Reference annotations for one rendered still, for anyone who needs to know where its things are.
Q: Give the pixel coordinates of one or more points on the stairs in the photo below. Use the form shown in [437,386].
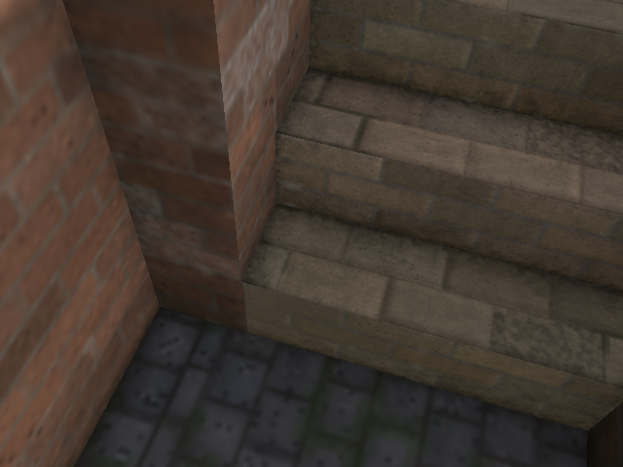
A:
[449,201]

